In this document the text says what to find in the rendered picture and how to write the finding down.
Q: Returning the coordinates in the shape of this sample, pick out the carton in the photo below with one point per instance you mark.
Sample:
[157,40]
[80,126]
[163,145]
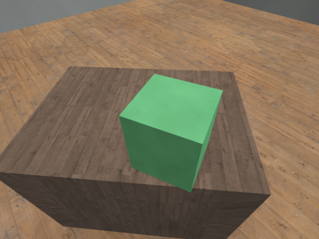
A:
[167,127]

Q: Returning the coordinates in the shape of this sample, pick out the pedestal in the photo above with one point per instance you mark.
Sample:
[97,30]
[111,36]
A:
[70,160]

